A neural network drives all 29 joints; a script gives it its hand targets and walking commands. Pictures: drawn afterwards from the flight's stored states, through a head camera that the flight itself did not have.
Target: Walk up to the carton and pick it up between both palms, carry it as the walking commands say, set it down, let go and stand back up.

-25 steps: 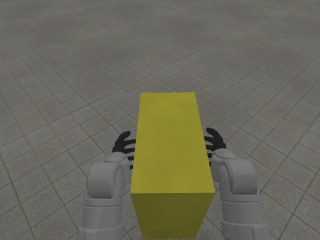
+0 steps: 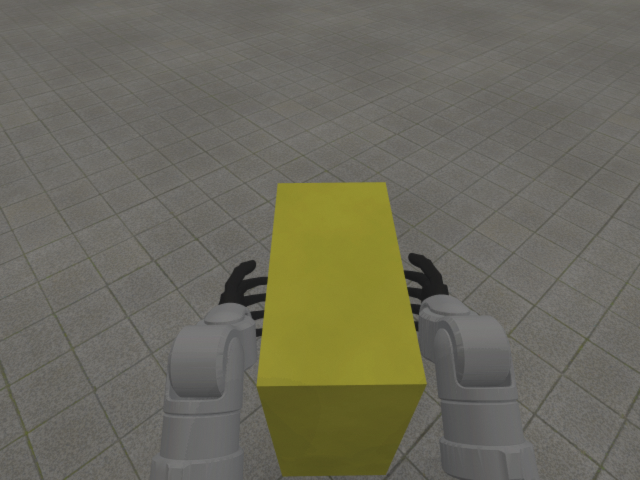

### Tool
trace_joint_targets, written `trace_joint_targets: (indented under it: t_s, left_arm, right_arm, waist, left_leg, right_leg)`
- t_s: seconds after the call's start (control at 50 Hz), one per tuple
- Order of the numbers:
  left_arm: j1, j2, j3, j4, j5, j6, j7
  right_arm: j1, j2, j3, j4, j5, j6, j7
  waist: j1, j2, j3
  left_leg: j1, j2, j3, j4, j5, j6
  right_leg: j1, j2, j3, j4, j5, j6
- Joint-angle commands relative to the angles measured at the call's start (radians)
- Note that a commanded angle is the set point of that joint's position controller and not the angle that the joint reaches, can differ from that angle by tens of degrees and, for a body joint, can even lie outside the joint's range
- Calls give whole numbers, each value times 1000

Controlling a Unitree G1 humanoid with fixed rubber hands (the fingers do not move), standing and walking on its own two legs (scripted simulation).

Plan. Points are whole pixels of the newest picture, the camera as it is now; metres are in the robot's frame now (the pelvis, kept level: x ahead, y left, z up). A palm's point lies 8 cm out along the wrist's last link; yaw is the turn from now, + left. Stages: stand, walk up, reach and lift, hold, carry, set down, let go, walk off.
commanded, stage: carry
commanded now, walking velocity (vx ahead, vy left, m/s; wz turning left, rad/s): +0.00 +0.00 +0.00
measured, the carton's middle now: (332, 332) +0.32 +0.01 +0.02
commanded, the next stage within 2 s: none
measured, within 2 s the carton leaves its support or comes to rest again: neither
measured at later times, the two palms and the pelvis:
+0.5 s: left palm (320, 352) +0.26 +0.03 +0.09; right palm (532, 357) +0.26 -0.20 +0.09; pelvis -0.04 -0.08 -0.01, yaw -1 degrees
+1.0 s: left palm (294, 351) +0.25 +0.06 +0.09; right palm (507, 355) +0.26 -0.17 +0.09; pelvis -0.04 -0.05 +0.00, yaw +0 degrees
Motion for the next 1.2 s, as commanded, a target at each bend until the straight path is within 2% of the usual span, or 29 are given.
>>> trace_joint_targets:
  t_s: [0.0,0.02,0.04,0.06,0.1,0.12,0.18,0.2,0.22,0.24,0.26,0.28,0.3,0.36,0.38,0.44,0.5,0.54,0.56,0.58,0.62,0.66,0.8,1.18]
  left_arm:
    - [-416,-1047,-597,-19,-398,-20,-273]
    - [-412,-1049,-588,-8,-394,-18,-280]
    - [-414,-1041,-584,21,-384,-15,-285]
    - [-443,-1061,-582,19,-396,-28,-288]
    - [-483,-1051,-561,-12,-393,-38,-291]
    - [-478,-1045,-540,-16,-380,-40,-285]
    - [-428,-1029,-508,12,-342,-40,-267]
    - [-403,-1025,-502,25,-330,-39,-263]
    - [-385,-1021,-506,23,-319,-35,-261]
    - [-383,-1027,-514,21,-316,-32,-262]
    - [-402,-1032,-523,10,-320,-30,-262]
    - [-422,-1034,-531,-3,-326,-28,-262]
    - [-439,-1034,-539,-15,-334,-27,-263]
    - [-451,-1034,-553,-13,-354,-21,-268]
    - [-450,-1035,-555,-9,-357,-19,-268]
    - [-453,-1042,-564,-4,-360,-18,-268]
    - [-466,-1050,-575,-18,-362,-18,-266]
    - [-467,-1054,-579,-26,-364,-17,-266]
    - [-465,-1055,-578,-27,-364,-16,-266]
    - [-464,-1054,-578,-28,-364,-16,-267]
    - [-470,-1054,-576,-31,-366,-18,-269]
    - [-467,-1055,-572,-24,-362,-18,-269]
    - [-457,-1060,-565,-11,-346,-19,-269]
    - [-468,-1072,-579,-9,-366,-28,-276]
  right_arm:
    - [-247,1030,525,10,348,4,247]
    - [-250,1037,525,27,340,4,246]
    - [-264,1049,535,40,339,5,246]
    - [-353,1068,567,-15,377,5,249]
    - [-436,1098,603,-49,422,4,251]
    - [-449,1104,613,-58,434,6,251]
    - [-449,1098,613,-67,450,13,255]
    - [-444,1090,611,-69,450,16,257]
    - [-432,1086,609,-57,445,16,258]
    - [-419,1083,603,-40,439,15,261]
    - [-412,1081,598,-35,436,16,265]
    - [-404,1081,592,-30,431,18,267]
    - [-403,1082,591,-33,428,19,267]
    - [-403,1080,588,-45,417,24,256]
    - [-399,1079,585,-43,414,26,252]
    - [-389,1079,575,-29,408,28,251]
    - [-386,1084,567,-26,407,26,253]
    - [-379,1081,565,-28,405,25,253]
    - [-377,1079,564,-28,404,25,253]
    - [-380,1079,565,-32,405,25,253]
    - [-397,1083,570,-43,408,25,253]
    - [-407,1084,573,-43,409,26,253]
    - [-407,1086,579,-29,409,23,263]
    - [-390,1074,575,-12,380,7,263]
  waist:
    - [-38,167,-261]
    - [-39,90,-270]
    - [-55,-124,-272]
    - [-42,-271,-271]
    - [-38,-228,-232]
    - [-33,-221,-234]
    - [-34,-210,-248]
    - [-29,-192,-259]
    - [-26,-127,-262]
    - [-25,-42,-265]
    - [-26,20,-253]
    - [-27,40,-237]
    - [-28,25,-225]
    - [-28,-94,-212]
    - [-28,-110,-210]
    - [-29,-83,-214]
    - [-30,-26,-223]
    - [-30,14,-224]
    - [-29,31,-226]
    - [-28,12,-226]
    - [-26,-62,-225]
    - [-28,-88,-224]
    - [-28,-16,-236]
    - [-28,-7,-230]
  left_leg:
    - [138,78,-25,0,281,45]
    - [51,51,-19,53,141,5]
    - [-54,-12,-1,90,-52,-50]
    - [-25,-33,-17,81,-194,-58]
    - [-34,-64,2,148,-187,-45]
    - [-32,-63,2,158,-177,-33]
    - [56,-59,33,-12,-20,-19]
    - [100,-32,14,-47,6,-15]
    - [117,-3,-14,-37,34,-4]
    - [109,33,-62,-52,44,7]
    - [104,56,-90,-73,27,14]
    - [95,62,-92,-82,-2,16]
    - [83,52,-76,-71,-28,14]
    - [64,-14,17,37,-39,-9]
    - [63,-25,31,54,-42,-12]
    - [87,-15,31,41,-20,-6]
    - [124,27,-10,-9,5,3]
    - [124,61,-56,-48,-16,13]
    - [107,60,-59,-52,-41,13]
    - [90,43,-37,-34,-51,5]
    - [67,0,10,16,-51,-14]
    - [69,-12,18,21,-51,-17]
    - [87,25,-30,-63,-23,-12]
    - [103,21,-49,-106,33,18]
  right_leg:
    - [209,14,-60,-309,164,18]
    - [312,-88,36,-338,281,14]
    - [347,-230,186,-293,626,-31]
    - [283,-223,180,-279,618,-95]
    - [243,-200,171,-316,370,-102]
    - [232,-199,164,-317,300,-108]
    - [229,-149,89,-259,330,-107]
    - [217,-139,85,-234,354,-104]
    - [197,-122,66,-217,340,-95]
    - [187,-103,57,-198,263,-91]
    - [165,-89,60,-188,203,-87]
    - [147,-78,61,-195,159,-83]
    - [135,-78,71,-219,128,-83]
    - [110,-109,133,-339,55,-103]
    - [104,-113,136,-358,33,-113]
    - [82,-102,105,-339,40,-120]
    - [57,-77,69,-289,53,-102]
    - [49,-61,61,-257,41,-89]
    - [64,-63,71,-261,41,-84]
    - [83,-74,89,-284,39,-83]
    - [107,-100,126,-343,14,-90]
    - [106,-109,131,-362,-14,-97]
    - [136,-95,88,-287,89,-76]
    - [169,-103,64,-226,209,-57]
